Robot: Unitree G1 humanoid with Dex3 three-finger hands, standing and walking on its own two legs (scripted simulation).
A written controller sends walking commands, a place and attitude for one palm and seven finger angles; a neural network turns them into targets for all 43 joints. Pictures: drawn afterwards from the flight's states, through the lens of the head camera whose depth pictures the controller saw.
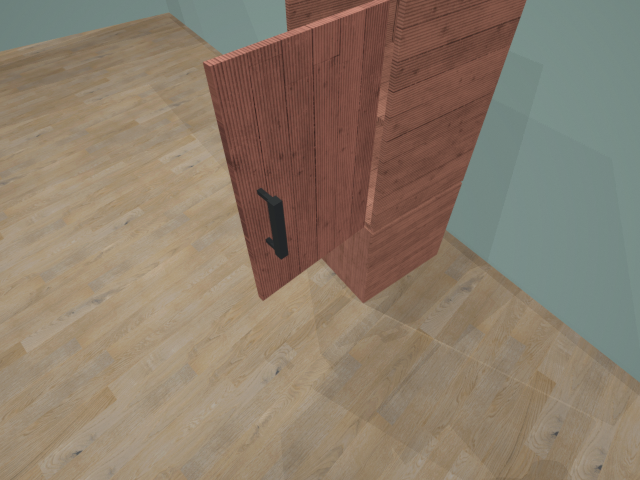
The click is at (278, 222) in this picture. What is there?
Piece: cupboard door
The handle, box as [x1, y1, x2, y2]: [257, 188, 287, 259]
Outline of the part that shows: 260,188 257,190 257,193 268,204 273,237 272,240 268,237 266,239 266,242 275,250 275,254 281,259 287,254 282,202 275,195 272,197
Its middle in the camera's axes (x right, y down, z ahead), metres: -0.10 -0.03 +0.77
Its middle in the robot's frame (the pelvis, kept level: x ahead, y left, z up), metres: +0.58 +0.13 -0.09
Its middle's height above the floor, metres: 0.70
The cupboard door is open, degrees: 97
